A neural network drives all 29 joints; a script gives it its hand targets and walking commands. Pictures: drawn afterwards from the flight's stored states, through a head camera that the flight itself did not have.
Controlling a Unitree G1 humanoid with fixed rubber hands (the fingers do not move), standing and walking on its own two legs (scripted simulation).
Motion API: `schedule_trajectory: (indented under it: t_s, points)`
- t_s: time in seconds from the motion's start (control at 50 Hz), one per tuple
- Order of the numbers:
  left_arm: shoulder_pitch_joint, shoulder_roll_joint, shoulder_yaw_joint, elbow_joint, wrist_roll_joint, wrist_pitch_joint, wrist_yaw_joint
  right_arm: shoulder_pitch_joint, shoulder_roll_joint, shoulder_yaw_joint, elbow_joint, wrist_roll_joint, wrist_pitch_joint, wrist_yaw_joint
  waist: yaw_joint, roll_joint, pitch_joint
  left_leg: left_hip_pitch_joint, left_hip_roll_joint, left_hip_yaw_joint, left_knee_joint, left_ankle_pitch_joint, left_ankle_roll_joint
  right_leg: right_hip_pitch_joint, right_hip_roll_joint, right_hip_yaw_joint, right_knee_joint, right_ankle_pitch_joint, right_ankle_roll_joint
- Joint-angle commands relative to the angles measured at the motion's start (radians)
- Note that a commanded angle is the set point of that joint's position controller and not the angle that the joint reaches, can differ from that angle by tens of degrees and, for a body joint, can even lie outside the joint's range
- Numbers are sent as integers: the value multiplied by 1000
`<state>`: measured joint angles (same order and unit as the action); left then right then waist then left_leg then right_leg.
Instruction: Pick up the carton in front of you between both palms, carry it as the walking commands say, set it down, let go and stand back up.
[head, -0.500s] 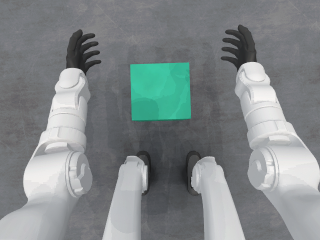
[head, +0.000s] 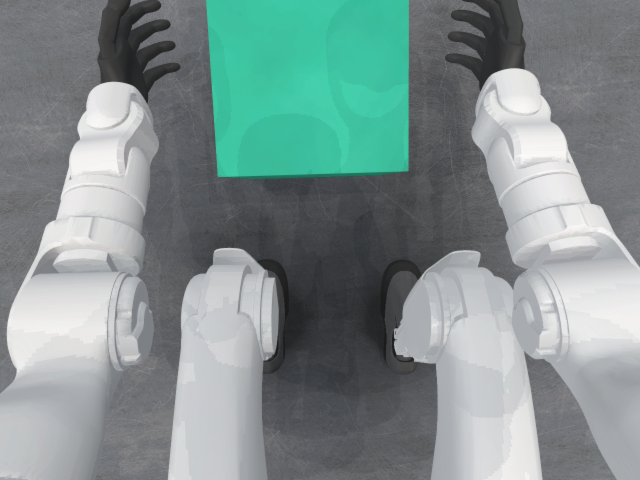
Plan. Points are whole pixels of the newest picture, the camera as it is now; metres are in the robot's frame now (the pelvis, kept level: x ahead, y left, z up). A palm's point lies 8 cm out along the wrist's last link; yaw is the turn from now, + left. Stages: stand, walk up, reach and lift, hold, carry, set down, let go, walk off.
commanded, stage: reach and lift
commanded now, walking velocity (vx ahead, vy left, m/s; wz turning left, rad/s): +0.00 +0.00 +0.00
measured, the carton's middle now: (312, 103) +0.50 +0.05 -0.29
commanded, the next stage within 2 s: none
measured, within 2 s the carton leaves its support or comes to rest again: leaves its support in 1.08 s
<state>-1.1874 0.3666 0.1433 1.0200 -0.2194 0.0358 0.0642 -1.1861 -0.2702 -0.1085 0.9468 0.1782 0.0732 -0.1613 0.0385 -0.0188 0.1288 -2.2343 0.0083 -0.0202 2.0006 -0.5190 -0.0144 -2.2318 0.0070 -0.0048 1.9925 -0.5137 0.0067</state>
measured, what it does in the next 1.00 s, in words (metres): stands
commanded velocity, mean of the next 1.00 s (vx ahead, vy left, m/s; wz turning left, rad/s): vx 0.00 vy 0.00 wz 0.00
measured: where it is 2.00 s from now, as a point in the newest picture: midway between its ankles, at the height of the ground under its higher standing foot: (334, 335)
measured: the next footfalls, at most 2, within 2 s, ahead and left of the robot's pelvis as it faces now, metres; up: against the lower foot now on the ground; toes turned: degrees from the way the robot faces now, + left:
none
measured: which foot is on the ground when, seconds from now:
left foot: down 0.00-1.00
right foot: down 0.00-1.00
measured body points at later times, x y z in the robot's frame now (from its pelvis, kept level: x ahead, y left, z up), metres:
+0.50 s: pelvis +0.00 +0.01 -0.05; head +0.36 +0.03 +0.22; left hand +0.51 +0.22 -0.23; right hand +0.54 -0.14 -0.23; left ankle +0.11 +0.12 -0.38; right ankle +0.12 -0.12 -0.38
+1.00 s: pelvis -0.01 +0.00 -0.05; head +0.35 +0.03 +0.21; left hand +0.52 +0.20 -0.23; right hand +0.54 -0.11 -0.23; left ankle +0.12 +0.12 -0.38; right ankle +0.12 -0.12 -0.38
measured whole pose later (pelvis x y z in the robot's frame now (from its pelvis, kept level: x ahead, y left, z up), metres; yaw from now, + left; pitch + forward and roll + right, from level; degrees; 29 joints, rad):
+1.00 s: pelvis -0.01 +0.00 -0.05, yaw +1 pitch +38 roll +0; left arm -1.43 0.30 0.02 1.22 -0.27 0.00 0.14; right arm -1.45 -0.25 -0.06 1.24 0.22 -0.01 -0.21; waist 0.04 -0.03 0.30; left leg -2.31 0.00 -0.01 2.15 -0.50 -0.01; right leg -2.31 0.01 0.01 2.15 -0.50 0.01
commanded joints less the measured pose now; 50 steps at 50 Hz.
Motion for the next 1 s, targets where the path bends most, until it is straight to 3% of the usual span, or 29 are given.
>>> schedule_trajectory:
  t_s: [0.0, 0.12, 0.28, 0.32, 0.38, 0.5, 0.58, 0.7, 0.76, 0.86, 0.92, 0.98]
  points:
    - [-280, 140, -4, -7, -10, -25, 8, -287, -106, -3, 2, 11, -27, 1, 21, 2, -990, 468, -12, 47, -143, 106, -17, 585, 29, -9, -118, 98, 26]
    - [-388, 169, -54, 82, -42, -60, 20, -401, -145, 40, 103, 61, -70, 8, 23, 14, -956, 477, 3, 30, -63, 134, -14, 542, 17, -1, -30, 115, 23]
    - [-393, 147, -119, 3, -93, -84, 54, -398, -142, 136, 102, 164, -100, 18, 53, 35, -1145, 666, -6, 34, -6, 309, -14, 560, 28, -24, 50, 235, 22]
    - [-363, 96, -138, -34, -115, -83, 60, -378, -137, 143, 83, 166, -104, 20, 40, 39, -1183, 709, -16, 34, -4, 345, -15, 559, 32, -33, 50, 249, 20]
    - [-327, 71, -146, 1, -112, -75, 54, -327, -117, 123, 124, 144, -100, 21, 13, 33, -1079, 651, -20, 21, -9, 321, -16, 487, 32, -34, 42, 230, 20]
    - [-317, 78, -84, 34, -42, -83, 52, -330, -134, 60, 159, 77, -112, 24, 16, 41, -925, 541, -24, 10, -24, 270, -19, 397, 34, -18, 30, 189, 19]
    - [-327, 52, -95, 46, -40, -85, 53, -352, -108, 78, 153, 80, -119, 20, 23, 26, -918, 522, -28, 16, -35, 252, -18, 419, 38, -14, 17, 183, 20]
    - [-385, -67, -143, 51, -54, -101, 55, -406, 32, 140, 146, 96, -131, 13, 34, -1, -936, 511, -42, 27, -51, 247, -11, 482, 57, -11, 0, 188, 25]
    - [-440, -176, -186, 55, -61, -110, 42, -435, 108, 149, 163, 66, -139, 11, 1, 9, -932, 500, -53, 23, -49, 238, -11, 502, 69, -10, -7, 192, 22]
    - [-708, -645, -313, 14, -60, -89, -58, -670, 590, 245, 151, 50, -123, 109, 4, 0, -913, 462, -80, 28, -37, 222, -4, 458, 101, -18, 7, 189, 3]
    - [-766, -812, -309, -23, -34, -57, -114, -723, 759, 235, 120, 17, -94, 165, 4, 1, -920, 459, -98, 50, -23, 190, -4, 455, 117, -34, 21, 163, -5]
    - [-803, -923, -340, -109, -56, -36, -137, -757, 871, 254, 44, 38, -74, 188, 2, 12, -1055, 537, -109, 69, -6, 244, 0, 510, 127, -51, 39, 210, -10]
